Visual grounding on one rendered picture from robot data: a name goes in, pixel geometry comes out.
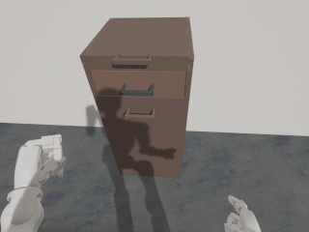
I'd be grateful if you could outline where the left robot forearm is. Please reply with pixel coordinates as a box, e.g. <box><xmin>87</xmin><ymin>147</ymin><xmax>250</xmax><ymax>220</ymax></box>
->
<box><xmin>0</xmin><ymin>187</ymin><xmax>44</xmax><ymax>232</ymax></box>

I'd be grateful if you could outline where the robot right hand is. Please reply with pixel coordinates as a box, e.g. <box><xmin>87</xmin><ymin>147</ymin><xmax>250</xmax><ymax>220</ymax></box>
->
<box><xmin>224</xmin><ymin>195</ymin><xmax>262</xmax><ymax>232</ymax></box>

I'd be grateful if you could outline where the cabinet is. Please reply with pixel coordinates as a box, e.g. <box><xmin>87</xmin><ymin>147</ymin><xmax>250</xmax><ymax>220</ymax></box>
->
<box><xmin>79</xmin><ymin>16</ymin><xmax>194</xmax><ymax>179</ymax></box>

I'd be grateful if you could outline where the robot left hand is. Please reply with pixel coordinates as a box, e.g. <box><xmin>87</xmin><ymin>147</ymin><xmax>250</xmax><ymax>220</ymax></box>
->
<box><xmin>14</xmin><ymin>134</ymin><xmax>67</xmax><ymax>189</ymax></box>

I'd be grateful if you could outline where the handle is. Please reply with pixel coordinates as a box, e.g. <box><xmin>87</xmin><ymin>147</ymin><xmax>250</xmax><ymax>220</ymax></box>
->
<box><xmin>125</xmin><ymin>114</ymin><xmax>155</xmax><ymax>121</ymax></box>
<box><xmin>119</xmin><ymin>83</ymin><xmax>155</xmax><ymax>97</ymax></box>
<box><xmin>112</xmin><ymin>58</ymin><xmax>152</xmax><ymax>65</ymax></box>

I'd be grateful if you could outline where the drawer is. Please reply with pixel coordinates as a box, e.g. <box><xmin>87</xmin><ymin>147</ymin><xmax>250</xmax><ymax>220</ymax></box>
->
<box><xmin>91</xmin><ymin>70</ymin><xmax>186</xmax><ymax>98</ymax></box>

